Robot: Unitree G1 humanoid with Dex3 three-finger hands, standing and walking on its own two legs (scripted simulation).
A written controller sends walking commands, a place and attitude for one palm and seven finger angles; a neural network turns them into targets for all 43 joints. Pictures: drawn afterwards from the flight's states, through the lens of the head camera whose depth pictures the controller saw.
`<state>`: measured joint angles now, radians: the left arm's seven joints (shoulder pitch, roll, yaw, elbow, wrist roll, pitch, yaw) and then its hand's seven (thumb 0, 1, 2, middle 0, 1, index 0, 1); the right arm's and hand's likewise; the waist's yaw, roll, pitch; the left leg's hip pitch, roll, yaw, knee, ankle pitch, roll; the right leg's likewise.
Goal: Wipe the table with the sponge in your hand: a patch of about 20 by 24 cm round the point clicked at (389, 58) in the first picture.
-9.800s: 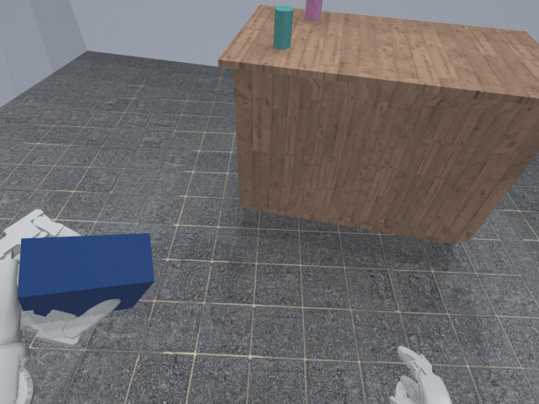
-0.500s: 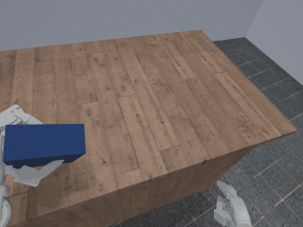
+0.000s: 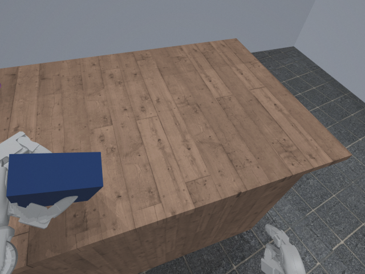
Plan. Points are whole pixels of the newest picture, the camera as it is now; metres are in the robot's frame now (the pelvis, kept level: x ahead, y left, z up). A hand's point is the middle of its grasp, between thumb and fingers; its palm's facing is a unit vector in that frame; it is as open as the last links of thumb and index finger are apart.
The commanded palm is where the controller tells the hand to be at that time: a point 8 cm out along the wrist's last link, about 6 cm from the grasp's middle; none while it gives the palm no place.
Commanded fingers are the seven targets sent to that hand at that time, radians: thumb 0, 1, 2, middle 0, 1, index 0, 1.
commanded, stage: shuffle to correct the standing spot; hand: left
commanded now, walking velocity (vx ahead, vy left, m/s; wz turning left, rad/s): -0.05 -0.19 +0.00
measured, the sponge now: (69, 181) +0.23 +0.22 +0.14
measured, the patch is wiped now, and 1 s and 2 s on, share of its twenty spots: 0.00 0.00 0.00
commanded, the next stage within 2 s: come to a stop and stand still in 0.74 s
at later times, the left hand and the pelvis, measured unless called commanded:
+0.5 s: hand (82, 182) +0.22 +0.19 +0.16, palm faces +0.34 -0.86 -0.39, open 9.4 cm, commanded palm +0.16 +0.22 +0.17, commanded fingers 0.00 0.10 1.30 -1.20 -1.60 -1.20 -1.60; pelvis +0.00 -0.06 +0.00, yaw -1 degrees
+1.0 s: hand (102, 180) +0.23 +0.16 +0.16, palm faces +0.34 -0.85 -0.40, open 9.4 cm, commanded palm +0.17 +0.20 +0.17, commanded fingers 0.00 0.10 1.30 -1.20 -1.60 -1.20 -1.60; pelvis +0.00 -0.08 -0.01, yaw -1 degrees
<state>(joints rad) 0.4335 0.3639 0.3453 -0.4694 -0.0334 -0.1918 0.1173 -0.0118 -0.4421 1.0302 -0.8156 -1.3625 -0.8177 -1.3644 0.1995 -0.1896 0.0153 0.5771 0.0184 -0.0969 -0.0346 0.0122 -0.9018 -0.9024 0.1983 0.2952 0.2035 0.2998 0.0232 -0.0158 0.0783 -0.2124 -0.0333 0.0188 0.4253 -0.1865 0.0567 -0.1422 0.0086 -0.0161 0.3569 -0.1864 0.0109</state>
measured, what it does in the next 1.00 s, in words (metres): shifts its weight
